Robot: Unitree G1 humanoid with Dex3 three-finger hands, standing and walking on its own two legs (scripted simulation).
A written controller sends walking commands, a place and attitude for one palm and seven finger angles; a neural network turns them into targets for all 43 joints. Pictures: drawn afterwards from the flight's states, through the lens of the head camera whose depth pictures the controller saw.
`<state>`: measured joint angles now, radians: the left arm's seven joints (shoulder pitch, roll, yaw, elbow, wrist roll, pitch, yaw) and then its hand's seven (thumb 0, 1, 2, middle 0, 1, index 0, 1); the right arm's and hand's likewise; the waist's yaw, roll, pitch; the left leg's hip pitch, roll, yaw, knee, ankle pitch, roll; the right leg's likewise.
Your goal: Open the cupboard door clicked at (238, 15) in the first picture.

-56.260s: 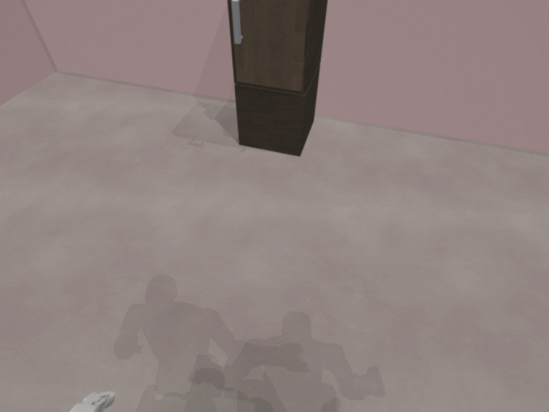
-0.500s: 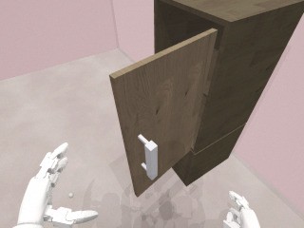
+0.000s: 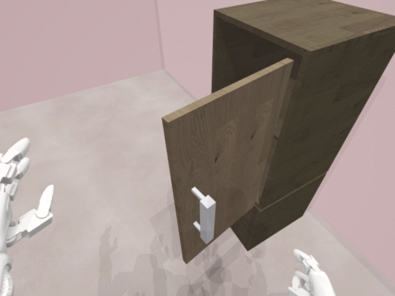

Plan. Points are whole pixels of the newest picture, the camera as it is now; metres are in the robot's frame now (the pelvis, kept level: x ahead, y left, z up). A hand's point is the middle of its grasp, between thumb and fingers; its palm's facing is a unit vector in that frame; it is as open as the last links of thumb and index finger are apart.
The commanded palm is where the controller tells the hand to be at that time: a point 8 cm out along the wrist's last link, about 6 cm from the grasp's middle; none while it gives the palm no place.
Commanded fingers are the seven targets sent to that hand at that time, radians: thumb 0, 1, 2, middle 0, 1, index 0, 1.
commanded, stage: draw the hand back to the body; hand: left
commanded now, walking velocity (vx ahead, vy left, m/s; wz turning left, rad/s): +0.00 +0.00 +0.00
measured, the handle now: (201, 215) +0.32 +0.04 -0.05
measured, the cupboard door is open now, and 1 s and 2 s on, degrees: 100 100 100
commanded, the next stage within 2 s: step back with the hand held close in 0.36 s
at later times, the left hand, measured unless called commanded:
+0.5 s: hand (58, 217) +0.18 +0.23 +0.16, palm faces +0.45 -0.80 -0.40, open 7.4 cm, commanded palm +0.13 +0.27 +0.18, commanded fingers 0.00 0.90 0.90 -0.20 -0.30 -0.20 -0.30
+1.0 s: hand (50, 223) +0.17 +0.24 +0.16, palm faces +0.32 -0.80 -0.51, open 7.4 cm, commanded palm +0.11 +0.28 +0.18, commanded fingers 0.00 0.90 0.90 -0.20 -0.30 -0.20 -0.30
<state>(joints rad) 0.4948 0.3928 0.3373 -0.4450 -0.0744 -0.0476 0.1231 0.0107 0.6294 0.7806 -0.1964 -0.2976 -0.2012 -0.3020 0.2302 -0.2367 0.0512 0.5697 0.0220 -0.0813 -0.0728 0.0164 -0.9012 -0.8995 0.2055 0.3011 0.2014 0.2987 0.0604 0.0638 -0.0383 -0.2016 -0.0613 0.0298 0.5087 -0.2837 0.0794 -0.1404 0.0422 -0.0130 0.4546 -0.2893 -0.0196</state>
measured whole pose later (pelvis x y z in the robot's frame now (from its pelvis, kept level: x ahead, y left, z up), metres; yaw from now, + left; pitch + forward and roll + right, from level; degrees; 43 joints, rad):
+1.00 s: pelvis -0.05 -0.01 +0.00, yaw -2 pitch +0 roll -2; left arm 0.58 0.47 0.42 -0.51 -0.05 -0.16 0.14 0.02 0.89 0.89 -0.21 -0.30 -0.22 -0.30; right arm 0.18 -0.25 -0.01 0.54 0.02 0.02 -0.08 0.02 -0.90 -0.90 0.20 0.30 0.20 0.30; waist -0.02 0.00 0.01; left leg -0.31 -0.02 0.06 0.50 -0.21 0.07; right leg -0.25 0.08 0.01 0.44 -0.19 -0.03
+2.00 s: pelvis -0.28 +0.01 +0.00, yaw +0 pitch +1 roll +0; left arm 0.45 0.40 0.40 -0.51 -0.01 -0.16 0.19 0.02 0.89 0.89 -0.21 -0.30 -0.21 -0.30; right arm 0.26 -0.19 0.00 0.66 0.00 -0.13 -0.09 0.02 -0.90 -0.90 0.20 0.30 0.20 0.30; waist 0.01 -0.09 0.00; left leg -0.20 0.00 0.04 0.52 -0.34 0.01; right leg -0.34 0.00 -0.03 0.62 -0.30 -0.01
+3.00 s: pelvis -0.29 -0.06 +0.00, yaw -5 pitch -1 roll +0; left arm 0.57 0.43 0.39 -0.47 -0.04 -0.16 0.15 0.02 0.89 0.89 -0.21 -0.30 -0.22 -0.30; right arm 0.20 -0.19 0.02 0.60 0.02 -0.05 -0.05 0.02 -0.90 -0.90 0.21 0.30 0.20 0.30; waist 0.00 0.04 0.04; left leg -0.24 0.04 0.04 0.46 -0.21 -0.01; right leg -0.16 0.13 -0.12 0.35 -0.20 -0.10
